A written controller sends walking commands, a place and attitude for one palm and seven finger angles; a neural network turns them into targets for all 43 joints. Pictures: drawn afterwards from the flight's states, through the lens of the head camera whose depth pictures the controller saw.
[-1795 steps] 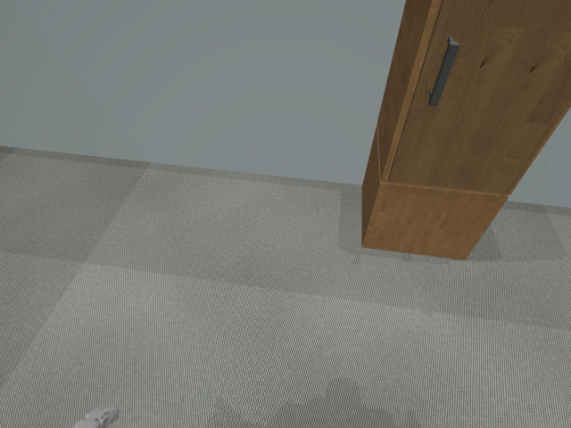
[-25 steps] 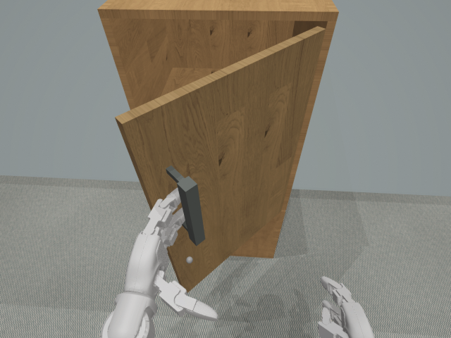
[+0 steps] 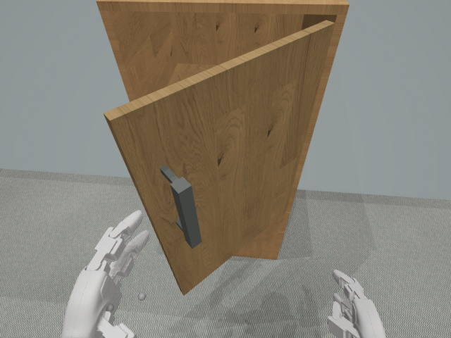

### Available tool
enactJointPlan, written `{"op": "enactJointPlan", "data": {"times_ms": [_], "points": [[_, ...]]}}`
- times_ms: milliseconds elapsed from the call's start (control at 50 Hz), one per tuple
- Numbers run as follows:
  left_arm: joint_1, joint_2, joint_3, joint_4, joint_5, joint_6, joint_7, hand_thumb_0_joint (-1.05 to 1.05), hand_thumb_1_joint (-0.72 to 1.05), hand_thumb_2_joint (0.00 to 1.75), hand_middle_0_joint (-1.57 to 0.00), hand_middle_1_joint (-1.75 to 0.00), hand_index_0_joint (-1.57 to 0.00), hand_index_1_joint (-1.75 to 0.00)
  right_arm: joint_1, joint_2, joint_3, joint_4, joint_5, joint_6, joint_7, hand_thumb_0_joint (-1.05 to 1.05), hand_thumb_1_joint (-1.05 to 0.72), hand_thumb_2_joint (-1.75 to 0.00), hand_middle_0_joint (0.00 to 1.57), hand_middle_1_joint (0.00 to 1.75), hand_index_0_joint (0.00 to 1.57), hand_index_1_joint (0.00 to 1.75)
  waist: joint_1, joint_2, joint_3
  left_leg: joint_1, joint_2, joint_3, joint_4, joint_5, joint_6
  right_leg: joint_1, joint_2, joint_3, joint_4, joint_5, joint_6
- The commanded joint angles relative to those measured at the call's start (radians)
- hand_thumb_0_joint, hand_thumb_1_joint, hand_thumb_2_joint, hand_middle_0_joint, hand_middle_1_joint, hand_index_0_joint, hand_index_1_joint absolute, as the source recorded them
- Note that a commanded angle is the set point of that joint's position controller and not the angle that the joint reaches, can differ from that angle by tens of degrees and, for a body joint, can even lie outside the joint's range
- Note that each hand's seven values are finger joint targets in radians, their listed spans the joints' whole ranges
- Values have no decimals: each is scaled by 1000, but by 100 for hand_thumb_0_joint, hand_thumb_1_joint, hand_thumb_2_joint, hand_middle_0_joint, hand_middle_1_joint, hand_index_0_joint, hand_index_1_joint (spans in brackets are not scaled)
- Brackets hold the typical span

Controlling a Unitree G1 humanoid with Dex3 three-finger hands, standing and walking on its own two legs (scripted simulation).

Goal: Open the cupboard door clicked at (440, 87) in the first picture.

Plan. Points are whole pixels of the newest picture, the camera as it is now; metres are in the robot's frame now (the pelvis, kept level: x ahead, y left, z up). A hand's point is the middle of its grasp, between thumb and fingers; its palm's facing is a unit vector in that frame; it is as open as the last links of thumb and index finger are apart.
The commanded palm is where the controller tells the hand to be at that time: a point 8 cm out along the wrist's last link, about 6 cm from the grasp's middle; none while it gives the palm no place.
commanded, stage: slide the hand sideways off the handle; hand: left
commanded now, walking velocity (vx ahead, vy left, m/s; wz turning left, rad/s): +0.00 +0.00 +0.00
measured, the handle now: (181, 209) +0.30 +0.10 +0.11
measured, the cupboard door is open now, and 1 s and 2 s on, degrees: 46 46 46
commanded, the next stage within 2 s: draw the hand back to the body in 0.12 s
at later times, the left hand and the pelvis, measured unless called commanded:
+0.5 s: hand (99, 295) +0.16 +0.17 +0.12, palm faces -0.03 -1.00 -0.07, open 16.3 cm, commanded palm +0.13 +0.23 +0.13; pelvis -0.01 +0.02 +0.00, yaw +0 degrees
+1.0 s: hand (41, 267) +0.18 +0.24 +0.15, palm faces +0.25 -0.91 -0.33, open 14.1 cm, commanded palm +0.14 +0.29 +0.18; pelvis +0.00 +0.04 +0.03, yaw -1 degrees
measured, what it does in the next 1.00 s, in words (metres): stands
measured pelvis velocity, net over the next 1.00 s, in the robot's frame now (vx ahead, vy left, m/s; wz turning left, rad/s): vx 0.00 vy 0.04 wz -0.01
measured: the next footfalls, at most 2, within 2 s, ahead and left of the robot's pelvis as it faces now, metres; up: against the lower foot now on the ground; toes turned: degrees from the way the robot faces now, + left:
none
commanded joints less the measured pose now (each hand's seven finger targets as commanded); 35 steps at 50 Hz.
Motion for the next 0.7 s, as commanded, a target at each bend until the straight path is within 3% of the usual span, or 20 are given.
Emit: {"op": "enactJointPlan", "data": {"times_ms": [0,60,80,180,200,220,260,280,380,420,580,680], "points": [[14,81,74,-226,-43,-91,-37,0,-50,30,-15,-30,-15,-30,-86,-92,-41,-177,4,-70,-13,0,-90,-90,20,30,20,30,-15,-77,-87,-22,-22,-2,-77,229,19,103,-30,99,-167,323,53],[-14,85,82,-221,-63,-102,-66,0,-50,30,-15,-30,-15,-30,-86,-98,-39,-176,6,-79,-21,0,-90,-90,20,30,20,30,-20,-75,-79,-37,-23,-5,-66,196,19,78,-32,107,-177,250,53],[-21,93,88,-206,-68,-101,-70,0,-50,30,-15,-30,-15,-30,-87,-99,-39,-173,5,-82,-24,0,-90,-90,20,30,20,30,-24,-100,-68,-48,-20,-7,-61,184,21,75,-32,111,-184,216,52],[-46,86,81,-206,-81,-99,-73,0,-50,30,-15,-30,-15,-30,-97,-104,-38,-175,10,-99,-30,0,-90,-90,20,30,20,30,-15,-58,-81,-45,-19,-10,-62,160,22,53,-26,101,-184,128,42],[-57,96,90,-191,-78,-93,-67,0,-50,30,-15,-30,-15,-30,-94,-104,-38,-174,12,-99,-31,0,-90,-90,20,30,20,30,-21,-79,-69,-53,-17,-10,-62,142,22,40,-27,102,-190,95,44],[-75,116,111,-210,-78,-89,-62,0,-50,30,-15,-30,-15,-30,-97,-106,-38,-173,12,-100,-33,0,-90,-90,20,30,20,30,-13,-51,-86,-49,-17,-10,-65,134,22,46,-29,109,-195,72,42],[-67,149,155,-218,-76,-76,-47,0,-50,30,-15,-30,-15,-30,-100,-100,-37,-172,14,-99,-38,0,-90,-90,20,30,20,30,2,-54,-91,-46,-15,-9,-77,132,22,62,-27,104,-198,48,37],[-75,170,172,-225,-71,-68,-40,0,-50,30,-15,-30,-15,-30,-105,-102,-37,-171,16,-98,-39,0,-90,-90,20,30,20,30,5,-47,-96,-39,-13,-13,-81,139,23,71,-25,104,-198,50,34],[-50,145,180,-245,-102,-18,-46,0,-50,30,-15,-30,-15,-30,-118,-101,-26,-165,28,-107,-43,0,-90,-90,20,30,20,30,13,1,-77,3,-8,-23,-131,155,21,84,-10,54,-195,98,29],[-66,121,142,-262,-108,7,-56,0,-50,30,-15,-30,-15,-30,-117,-105,-20,-169,33,-117,-43,0,-90,-90,20,30,20,30,0,1,-46,18,-4,-29,-153,141,21,64,-5,34,-200,95,34],[-114,189,231,-266,-108,86,-61,0,-50,30,-15,-30,-15,-30,-115,-115,-14,-142,30,-131,-55,0,-90,-90,20,30,20,30,11,-22,-26,64,5,-46,-211,157,20,103,1,3,-221,112,31],[-124,205,272,-301,-133,99,-77,0,-36,36,-16,-30,-16,-30,-120,-115,-7,-129,34,-147,-56,0,-90,-90,20,30,20,30,24,22,-61,120,4,-46,-234,227,13,145,6,-9,-228,194,27]]}}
